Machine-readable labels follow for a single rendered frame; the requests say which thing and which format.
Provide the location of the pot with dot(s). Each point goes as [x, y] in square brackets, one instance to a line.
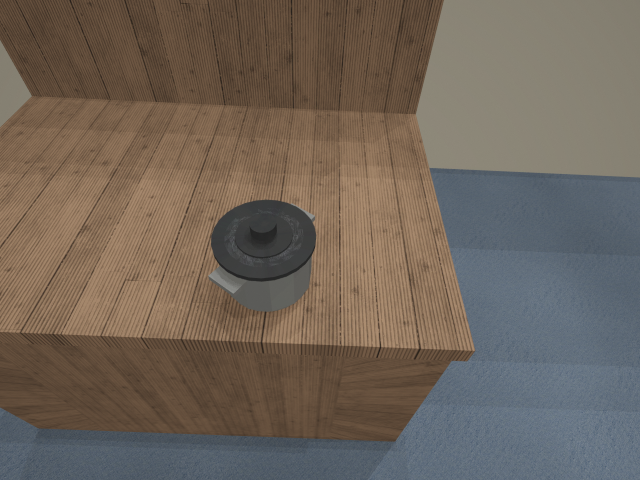
[266, 296]

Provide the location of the table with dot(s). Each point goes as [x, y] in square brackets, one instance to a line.
[150, 120]

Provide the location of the knob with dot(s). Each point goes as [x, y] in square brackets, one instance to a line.
[263, 227]

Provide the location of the lid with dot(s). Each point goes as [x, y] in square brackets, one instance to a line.
[237, 252]

